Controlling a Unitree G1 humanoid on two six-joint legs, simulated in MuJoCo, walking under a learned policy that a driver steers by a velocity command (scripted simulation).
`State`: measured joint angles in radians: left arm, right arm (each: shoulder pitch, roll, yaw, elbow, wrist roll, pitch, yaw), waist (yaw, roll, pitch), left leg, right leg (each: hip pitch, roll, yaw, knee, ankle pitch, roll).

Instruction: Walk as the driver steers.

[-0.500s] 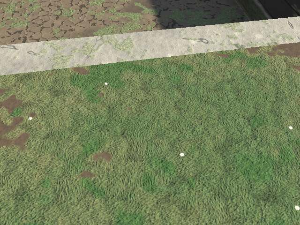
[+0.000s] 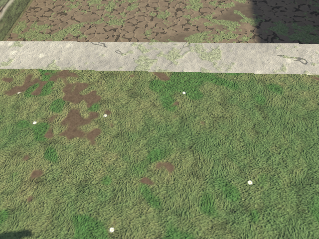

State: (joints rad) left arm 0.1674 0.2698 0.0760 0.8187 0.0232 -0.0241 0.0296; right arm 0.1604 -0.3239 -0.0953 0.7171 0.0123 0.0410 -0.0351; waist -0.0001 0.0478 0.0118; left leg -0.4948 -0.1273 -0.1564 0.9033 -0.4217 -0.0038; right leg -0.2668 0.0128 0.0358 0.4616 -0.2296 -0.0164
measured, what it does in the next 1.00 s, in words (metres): walks ahead: left foot, then right foot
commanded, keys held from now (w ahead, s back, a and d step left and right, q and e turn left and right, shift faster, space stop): w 1.00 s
